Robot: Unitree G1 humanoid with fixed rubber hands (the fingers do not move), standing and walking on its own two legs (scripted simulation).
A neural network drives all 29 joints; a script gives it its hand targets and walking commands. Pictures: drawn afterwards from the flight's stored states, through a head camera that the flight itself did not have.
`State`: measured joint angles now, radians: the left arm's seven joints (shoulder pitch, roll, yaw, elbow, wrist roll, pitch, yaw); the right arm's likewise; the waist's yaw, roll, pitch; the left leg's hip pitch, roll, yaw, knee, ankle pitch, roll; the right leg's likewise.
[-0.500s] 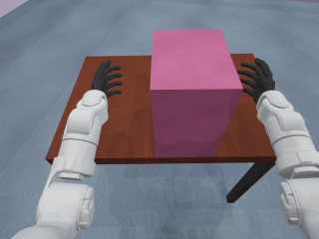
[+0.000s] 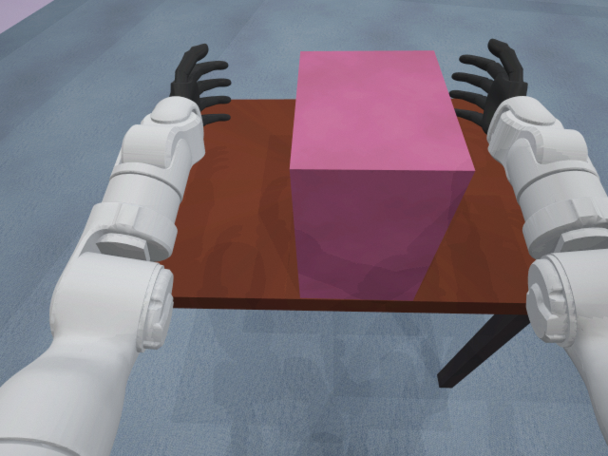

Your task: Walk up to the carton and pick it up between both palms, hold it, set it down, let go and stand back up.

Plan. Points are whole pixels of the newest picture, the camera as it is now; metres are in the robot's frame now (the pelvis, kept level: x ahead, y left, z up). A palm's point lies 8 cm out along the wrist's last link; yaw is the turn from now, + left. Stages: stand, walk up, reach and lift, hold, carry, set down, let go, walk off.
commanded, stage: reach and lift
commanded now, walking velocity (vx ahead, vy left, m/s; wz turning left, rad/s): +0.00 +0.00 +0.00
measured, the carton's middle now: (360, 185) +0.49 -0.08 +0.06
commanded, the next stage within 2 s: none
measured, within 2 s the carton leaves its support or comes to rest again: neither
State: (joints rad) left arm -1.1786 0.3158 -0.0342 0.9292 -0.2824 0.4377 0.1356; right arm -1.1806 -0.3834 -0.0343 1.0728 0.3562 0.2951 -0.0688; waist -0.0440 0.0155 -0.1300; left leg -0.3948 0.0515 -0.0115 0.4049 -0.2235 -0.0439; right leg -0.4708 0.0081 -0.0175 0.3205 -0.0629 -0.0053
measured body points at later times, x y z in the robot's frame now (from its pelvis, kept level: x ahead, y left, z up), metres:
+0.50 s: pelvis +0.01 +0.00 +0.00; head +0.06 +0.00 +0.45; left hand +0.51 +0.16 +0.19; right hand +0.49 -0.22 +0.20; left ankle -0.03 +0.14 -0.74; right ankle +0.05 -0.12 -0.74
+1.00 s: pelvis +0.00 -0.01 -0.01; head +0.08 -0.01 +0.43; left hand +0.50 +0.15 +0.11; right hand +0.48 -0.22 +0.11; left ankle -0.03 +0.14 -0.74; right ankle +0.05 -0.12 -0.74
